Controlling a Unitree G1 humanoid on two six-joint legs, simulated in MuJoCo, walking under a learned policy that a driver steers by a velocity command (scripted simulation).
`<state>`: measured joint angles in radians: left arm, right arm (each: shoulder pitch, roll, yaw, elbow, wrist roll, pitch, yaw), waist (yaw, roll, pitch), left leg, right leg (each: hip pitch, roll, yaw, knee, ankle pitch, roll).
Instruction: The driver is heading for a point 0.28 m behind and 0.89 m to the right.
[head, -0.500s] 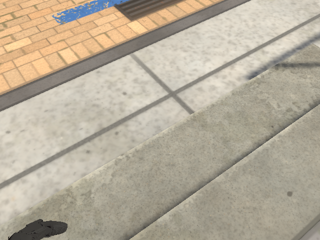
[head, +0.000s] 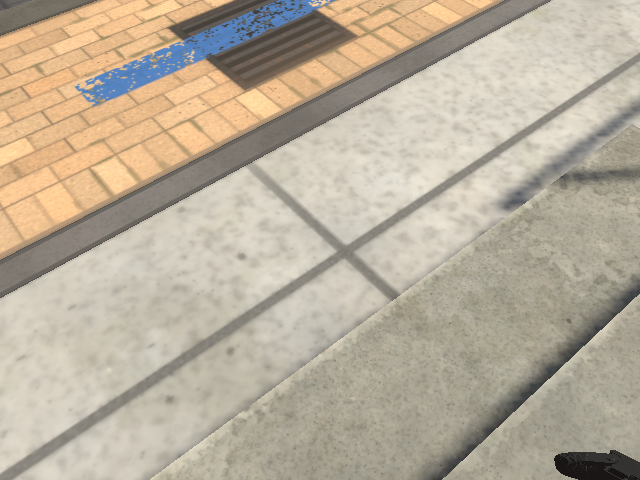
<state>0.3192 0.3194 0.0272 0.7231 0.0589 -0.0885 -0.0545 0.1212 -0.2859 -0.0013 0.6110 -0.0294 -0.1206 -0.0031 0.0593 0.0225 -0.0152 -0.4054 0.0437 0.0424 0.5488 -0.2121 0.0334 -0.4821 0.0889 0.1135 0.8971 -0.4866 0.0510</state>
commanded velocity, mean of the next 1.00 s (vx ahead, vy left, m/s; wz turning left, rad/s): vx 0.61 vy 0.00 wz -0.93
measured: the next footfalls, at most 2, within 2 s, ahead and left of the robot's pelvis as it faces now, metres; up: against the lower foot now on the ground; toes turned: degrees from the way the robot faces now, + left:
right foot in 0.36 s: +0.01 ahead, -0.14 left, +0.00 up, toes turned -22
left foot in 0.74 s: +0.41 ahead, -0.19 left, +0.00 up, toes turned -42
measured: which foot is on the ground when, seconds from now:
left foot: down 0.00-0.36, up 0.38-0.72, down 0.74-1.00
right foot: up 0.00-0.34, down 0.36-0.76, up 0.78-1.00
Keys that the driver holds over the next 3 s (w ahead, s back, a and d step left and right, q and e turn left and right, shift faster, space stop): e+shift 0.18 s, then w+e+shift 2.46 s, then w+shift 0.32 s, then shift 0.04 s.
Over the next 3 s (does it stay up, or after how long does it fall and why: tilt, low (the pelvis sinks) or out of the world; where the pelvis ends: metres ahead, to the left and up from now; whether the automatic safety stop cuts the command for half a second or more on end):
stays up -0.14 -1.91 -0.02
